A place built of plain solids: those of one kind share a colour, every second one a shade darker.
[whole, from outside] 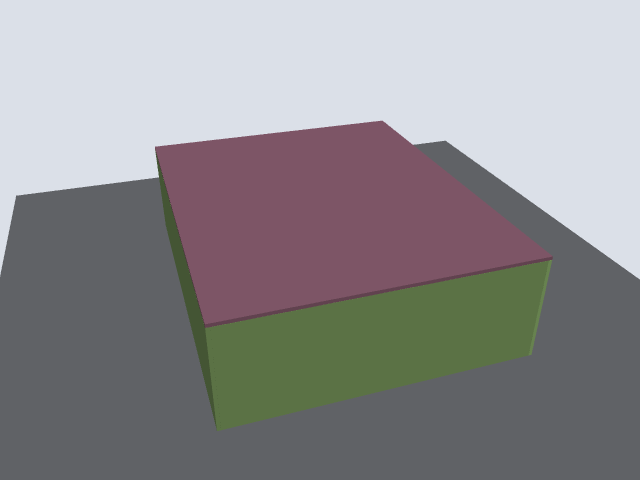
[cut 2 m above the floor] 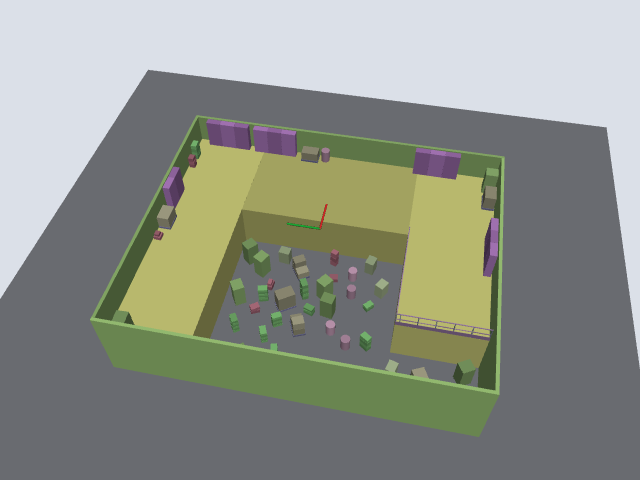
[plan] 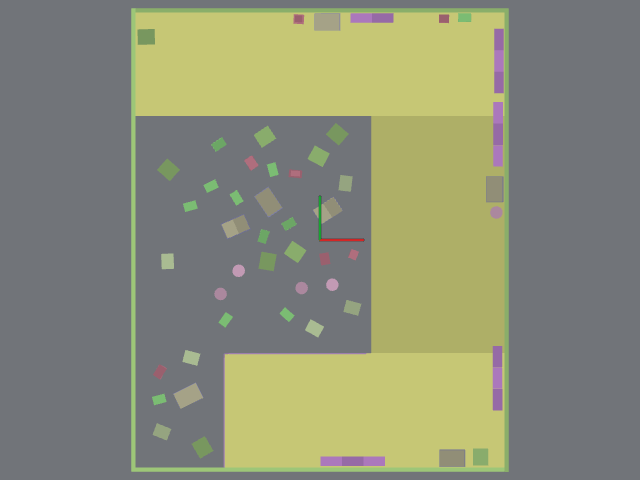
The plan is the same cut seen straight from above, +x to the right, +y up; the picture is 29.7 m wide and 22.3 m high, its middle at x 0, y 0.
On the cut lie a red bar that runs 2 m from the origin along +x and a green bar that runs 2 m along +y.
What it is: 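A closed shop hall without a stair; its walked floor is a deck 3.14 m over the shop floor, a U in plan, with 4 straight fronts toward the void, each bare or guarded by itself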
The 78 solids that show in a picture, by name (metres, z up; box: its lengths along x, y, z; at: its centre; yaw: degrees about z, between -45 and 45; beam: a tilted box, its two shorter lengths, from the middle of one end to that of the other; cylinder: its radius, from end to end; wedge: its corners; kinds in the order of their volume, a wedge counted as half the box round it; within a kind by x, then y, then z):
{
 "floor_1": {"box": [17.18, 4.83, 3.19], "at": [0.0, 8.18, 1.54]},
 "floor_2": {"box": [13.07, 5.34, 3.19], "at": [2.06, -7.92, 1.54]},
 "floor_3": {"box": [6.21, 11.01, 3.19], "at": [5.48, 0.25, 1.54]},
 "wall_1": {"box": [0.2, 21.55, 6.24], "at": [-8.67, 0.0, 3.07]},
 "wall_2": {"box": [17.14, 0.2, 6.24], "at": [0.0, -10.67, 3.07]},
 "wall_3": {"box": [17.14, 0.2, 6.24], "at": [0.0, 10.67, 3.07]},
 "wall_4": {"box": [0.2, 21.55, 6.24], "at": [8.67, 0.0, 3.07]},
 "roof_1": {"box": [17.54, 21.55, 0.2], "at": [0.0, 0.0, 6.29]},
 "shelving_1": {"box": [1.0, 0.45, 2.1], "at": [0.52, -10.28, 4.19]},
 "shelving_2": {"box": [1.0, 0.45, 2.1], "at": [1.52, -10.28, 4.19]},
 "shelving_3": {"box": [1.0, 0.45, 2.1], "at": [1.92, 10.31, 4.19]},
 "shelving_4": {"box": [1.0, 0.45, 2.1], "at": [2.52, -10.28, 4.19]},
 "shelving_5": {"box": [1.0, 0.45, 2.1], "at": [2.92, 10.31, 4.19]},
 "shelving_6": {"box": [0.45, 1.0, 2.1], "at": [8.25, -7.42, 4.19]},
 "shelving_7": {"box": [0.45, 1.0, 2.1], "at": [8.25, -6.42, 4.19]},
 "shelving_8": {"box": [0.45, 1.0, 2.1], "at": [8.25, -5.42, 4.19]},
 "shelving_9": {"box": [0.45, 1.0, 2.1], "at": [8.27, 3.91, 4.19]},
 "shelving_10": {"box": [0.45, 1.0, 2.1], "at": [8.27, 4.91, 4.19]},
 "shelving_11": {"box": [0.45, 1.0, 2.1], "at": [8.27, 5.91, 4.19]},
 "shelving_12": {"box": [0.45, 1.0, 2.1], "at": [8.31, 7.32, 4.19]},
 "shelving_13": {"box": [0.45, 1.0, 2.1], "at": [8.31, 8.32, 4.19]},
 "shelving_14": {"box": [0.45, 1.0, 2.1], "at": [8.31, 9.32, 4.19]},
 "cage_trolley_1": {"box": [0.8, 0.72, 1.66], "at": [-8.07, 9.44, 3.97], "yaw": 1.6},
 "cage_trolley_2": {"box": [0.8, 0.72, 1.71], "at": [-7.04, 3.26, 0.81], "yaw": -41.6},
 "cage_trolley_3": {"box": [0.72, 0.8, 1.71], "at": [-5.46, -9.63, 0.81], "yaw": 30.3},
 "cage_trolley_4": {"box": [0.8, 0.72, 1.71], "at": [-2.56, 4.8, 0.81], "yaw": 33.0},
 "cage_trolley_5": {"box": [0.72, 0.8, 1.71], "at": [-2.44, -1.0, 0.81], "yaw": -10.0},
 "cage_trolley_6": {"box": [0.8, 0.72, 1.71], "at": [-1.15, -0.55, 0.81], "yaw": -34.6},
 "cage_trolley_7": {"box": [0.8, 0.72, 1.71], "at": [-0.06, 3.89, 0.81], "yaw": -28.2},
 "cage_trolley_8": {"box": [0.8, 0.72, 1.71], "at": [0.81, 4.91, 0.81], "yaw": -40.8},
 "cage_trolley_9": {"box": [0.72, 0.8, 1.66], "at": [7.46, -10.08, 3.97], "yaw": -0.1},
 "load_1": {"box": [1.16, 0.78, 0.53], "at": [-6.12, -7.24, 0.41], "yaw": 26.2},
 "load_2": {"box": [0.57, 0.72, 0.59], "at": [-4.17, 0.51, 1.03], "yaw": 23.5},
 "load_3": {"box": [1.15, 0.72, 0.59], "at": [-3.92, 0.62, 0.44], "yaw": 23.6},
 "load_4": {"box": [0.77, 1.14, 1.24], "at": [-2.4, 1.76, 0.76], "yaw": 34.2},
 "load_5": {"box": [1.14, 0.78, 0.82], "at": [0.34, 10.13, 3.69], "yaw": -0.1},
 "load_6": {"box": [1.15, 0.77, 0.5], "at": [0.36, 1.38, 0.39], "yaw": 32.9},
 "load_7": {"box": [0.57, 0.77, 0.5], "at": [0.6, 1.52, 0.89], "yaw": 33.1},
 "load_8": {"box": [1.14, 0.74, 0.95], "at": [6.15, -10.14, 3.76], "yaw": 0.1},
 "load_9": {"box": [0.74, 1.15, 0.62], "at": [8.12, 2.35, 3.59], "yaw": 0.1},
 "bin_1": {"box": [0.72, 0.58, 1.11], "at": [-7.35, -8.91, 0.51], "yaw": -21.3},
 "bin_2": {"box": [0.58, 0.72, 1.11], "at": [-7.08, -0.99, 0.51], "yaw": 2.1},
 "bin_3": {"box": [0.72, 0.58, 1.11], "at": [-5.98, -5.47, 0.51], "yaw": -14.9},
 "bin_4": {"box": [0.72, 0.58, 1.11], "at": [-0.26, -4.11, 0.51], "yaw": -28.8},
 "bin_5": {"box": [0.58, 0.72, 1.11], "at": [1.19, 2.63, 0.51], "yaw": -6.9},
 "bin_6": {"box": [0.72, 0.58, 1.11], "at": [1.5, -3.15, 0.51], "yaw": -15.1},
 "drum_1": {"cylinder": 0.29, "from": [-4.62, -2.51, 0.0], "to": [-4.62, -2.51, 0.88]},
 "drum_2": {"cylinder": 0.29, "from": [-3.78, -1.43, 0.0], "to": [-3.78, -1.43, 0.88]},
 "drum_3": {"cylinder": 0.29, "from": [-0.85, -2.23, 0.0], "to": [-0.85, -2.23, 0.88]},
 "drum_4": {"cylinder": 0.29, "from": [0.57, -2.08, 0.0], "to": [0.57, -2.08, 0.88]},
 "drum_5": {"cylinder": 0.29, "from": [8.2, 1.28, 3.14], "to": [8.2, 1.28, 4.02]},
 "pallet_1": {"box": [1.2, 0.8, 0.19], "at": [-3.92, 0.62, 0.05], "yaw": 23.5},
 "pallet_2": {"box": [0.8, 1.2, 0.19], "at": [-2.4, 1.76, 0.05], "yaw": 34.1},
 "pallet_3": {"box": [1.2, 0.8, 0.14], "at": [0.34, 10.13, 3.21]},
 "pallet_4": {"box": [1.2, 0.8, 0.14], "at": [6.15, -10.14, 3.21]},
 "crate_1": {"box": [0.6, 0.4, 0.2], "at": [-7.47, -7.41, 0.3], "yaw": 15.6},
 "crate_2": {"box": [0.6, 0.4, 0.2], "at": [-6.03, 1.57, 0.7], "yaw": 15.9},
 "crate_3": {"box": [0.6, 0.4, 0.2], "at": [-5.06, 2.5, 0.9], "yaw": 24.4},
 "crate_4": {"box": [0.6, 0.4, 0.2], "at": [-4.69, 4.43, 1.1], "yaw": 32.8},
 "crate_5": {"box": [0.4, 0.6, 0.3], "at": [-4.38, -3.7, 1.05], "yaw": -34.4},
 "crate_6": {"box": [0.4, 0.6, 0.2], "at": [-3.87, 1.95, 0.9], "yaw": 30.7},
 "crate_7": {"box": [0.4, 0.6, 0.2], "at": [-2.62, 0.17, 0.5], "yaw": -19.3},
 "crate_8": {"box": [0.4, 0.6, 0.2], "at": [-2.19, 3.27, 1.1], "yaw": 14.9},
 "crate_9": {"box": [0.6, 0.4, 0.2], "at": [-1.54, -3.47, 0.3], "yaw": -42.2},
 "crate_10": {"box": [0.6, 0.4, 0.3], "at": [-1.44, 0.74, 1.35], "yaw": 29.3},
 "crate_11": {"box": [0.6, 0.4, 0.3], "at": [6.72, 10.33, 4.19], "yaw": 1.0},
 "carton_1": {"box": [0.4, 0.59, 0.35], "at": [-7.44, -6.13, 0.52], "yaw": -33.5},
 "carton_2": {"box": [0.43, 0.58, 0.26], "at": [-3.19, 3.58, 0.39], "yaw": 36.2},
 "carton_3": {"box": [0.61, 0.36, 0.37], "at": [-1.14, 3.07, 0.14], "yaw": -5.6},
 "carton_4": {"box": [0.43, 0.26, 0.23], "at": [-1.14, 3.09, 0.44], "yaw": -2.9},
 "carton_5": {"box": [0.34, 0.31, 0.18], "at": [-1.0, 10.28, 3.48], "yaw": -0.8},
 "carton_6": {"box": [0.49, 0.44, 0.25], "at": [-0.99, 10.26, 3.27], "yaw": -2.6},
 "carton_7": {"box": [0.44, 0.55, 0.37], "at": [0.22, -0.88, 0.13], "yaw": 9.9},
 "carton_8": {"box": [0.36, 0.43, 0.41], "at": [1.56, -0.68, 1.03], "yaw": -21.7},
 "carton_9": {"box": [0.46, 0.38, 0.27], "at": [5.77, 10.29, 3.82], "yaw": -1.5},
 "guard_rail_1": {"box": [0.012, 5.31, 0.32], "at": [-4.47, -7.92, 3.3]},
 "guard_rail_2": {"box": [0.05, 5.1, 0.04], "at": [-4.45, -8.02, 4.19]},
 "guard_rail_3": {"box": [6.39, 0.05, 0.04], "at": [-1.05, -5.28, 4.19]}
}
